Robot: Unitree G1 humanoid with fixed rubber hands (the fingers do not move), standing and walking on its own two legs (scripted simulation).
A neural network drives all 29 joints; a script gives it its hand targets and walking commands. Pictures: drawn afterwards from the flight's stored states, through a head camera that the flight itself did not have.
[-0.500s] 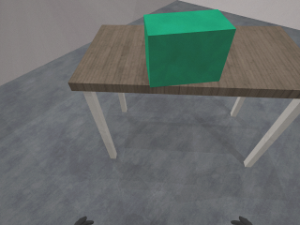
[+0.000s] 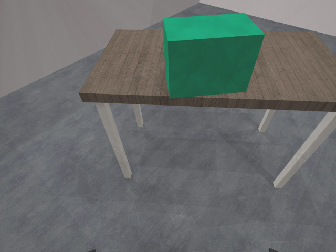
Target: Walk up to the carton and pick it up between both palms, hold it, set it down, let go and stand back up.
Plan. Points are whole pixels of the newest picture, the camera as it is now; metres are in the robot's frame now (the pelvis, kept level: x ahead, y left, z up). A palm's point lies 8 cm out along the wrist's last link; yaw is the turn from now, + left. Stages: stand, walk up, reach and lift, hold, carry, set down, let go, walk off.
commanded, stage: stand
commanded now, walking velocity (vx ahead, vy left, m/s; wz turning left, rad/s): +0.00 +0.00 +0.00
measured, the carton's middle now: (206, 56) +0.74 -0.10 +0.09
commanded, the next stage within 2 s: walk up in 1.04 s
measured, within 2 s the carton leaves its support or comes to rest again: neither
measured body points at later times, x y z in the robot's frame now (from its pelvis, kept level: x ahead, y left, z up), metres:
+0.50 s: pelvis -0.01 +0.00 +0.00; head +0.01 +0.00 +0.45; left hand +0.07 +0.24 -0.12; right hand +0.09 -0.24 -0.12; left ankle +0.01 +0.12 -0.73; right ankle +0.01 -0.13 -0.73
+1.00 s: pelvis -0.01 +0.00 +0.00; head +0.00 +0.00 +0.45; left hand +0.06 +0.24 -0.12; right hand +0.07 -0.25 -0.12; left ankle +0.01 +0.12 -0.73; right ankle +0.01 -0.13 -0.73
